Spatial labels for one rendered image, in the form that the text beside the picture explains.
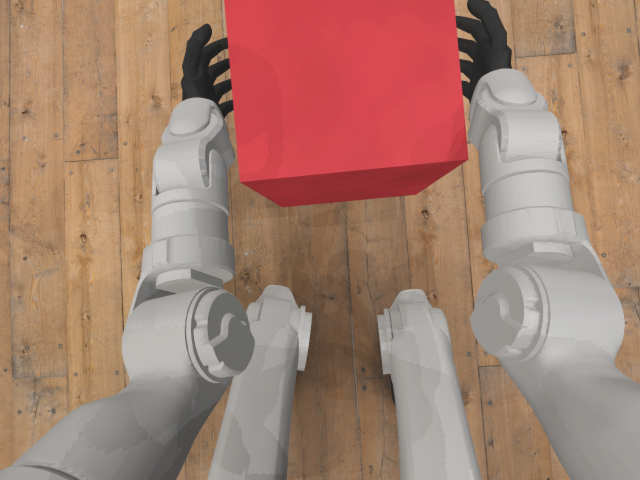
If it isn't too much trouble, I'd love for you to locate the left robot forearm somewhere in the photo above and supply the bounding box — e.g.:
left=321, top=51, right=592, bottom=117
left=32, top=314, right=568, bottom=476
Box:
left=122, top=97, right=235, bottom=337

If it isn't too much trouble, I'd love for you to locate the robot left upper arm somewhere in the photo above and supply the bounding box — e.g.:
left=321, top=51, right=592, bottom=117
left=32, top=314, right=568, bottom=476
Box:
left=0, top=287, right=255, bottom=480

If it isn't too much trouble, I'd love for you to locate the carton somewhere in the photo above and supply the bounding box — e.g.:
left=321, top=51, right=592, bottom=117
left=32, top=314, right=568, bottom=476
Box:
left=224, top=0, right=468, bottom=207

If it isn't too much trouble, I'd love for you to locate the robot left hand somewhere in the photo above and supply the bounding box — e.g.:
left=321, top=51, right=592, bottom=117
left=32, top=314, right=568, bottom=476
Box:
left=181, top=24, right=234, bottom=118

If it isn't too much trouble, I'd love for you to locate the robot left shin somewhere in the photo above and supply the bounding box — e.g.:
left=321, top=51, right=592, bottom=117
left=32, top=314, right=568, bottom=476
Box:
left=246, top=285, right=299, bottom=324

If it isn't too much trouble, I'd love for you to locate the robot right upper arm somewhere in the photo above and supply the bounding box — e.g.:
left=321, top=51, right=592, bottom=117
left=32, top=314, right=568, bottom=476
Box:
left=470, top=262, right=640, bottom=480

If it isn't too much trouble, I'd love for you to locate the right robot forearm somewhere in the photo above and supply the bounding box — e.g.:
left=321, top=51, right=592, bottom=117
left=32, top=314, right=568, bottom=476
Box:
left=468, top=68, right=625, bottom=326

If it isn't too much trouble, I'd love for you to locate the robot right hand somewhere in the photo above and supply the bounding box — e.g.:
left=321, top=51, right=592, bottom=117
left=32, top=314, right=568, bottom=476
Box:
left=456, top=0, right=512, bottom=103

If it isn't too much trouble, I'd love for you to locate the robot right foot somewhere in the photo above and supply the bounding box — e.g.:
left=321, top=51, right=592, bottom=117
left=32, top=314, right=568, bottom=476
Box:
left=390, top=375, right=396, bottom=405

